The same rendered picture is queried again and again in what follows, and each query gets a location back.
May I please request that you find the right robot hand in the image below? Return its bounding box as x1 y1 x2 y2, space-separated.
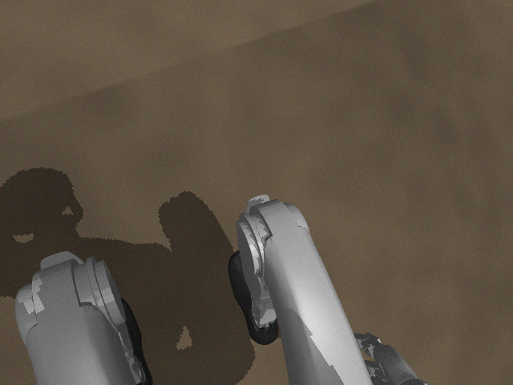
353 333 418 385

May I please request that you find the right robot foot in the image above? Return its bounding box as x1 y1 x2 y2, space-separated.
228 251 278 345

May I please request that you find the left robot foot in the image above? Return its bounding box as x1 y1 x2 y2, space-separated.
121 298 153 385

